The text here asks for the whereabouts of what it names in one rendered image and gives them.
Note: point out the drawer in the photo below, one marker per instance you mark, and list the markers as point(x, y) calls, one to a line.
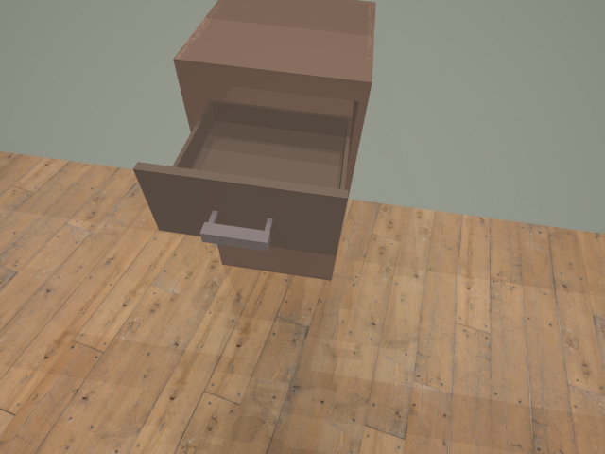
point(250, 163)

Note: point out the cabinet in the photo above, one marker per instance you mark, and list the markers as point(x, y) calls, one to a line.
point(305, 55)

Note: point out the handle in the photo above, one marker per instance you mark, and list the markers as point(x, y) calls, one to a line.
point(235, 236)

